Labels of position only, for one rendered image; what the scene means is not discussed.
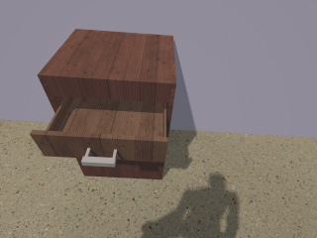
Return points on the cabinet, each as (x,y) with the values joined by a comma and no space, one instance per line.
(114,66)

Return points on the handle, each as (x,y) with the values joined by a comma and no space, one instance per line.
(99,161)

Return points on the drawer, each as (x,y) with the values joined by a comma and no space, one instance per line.
(136,129)

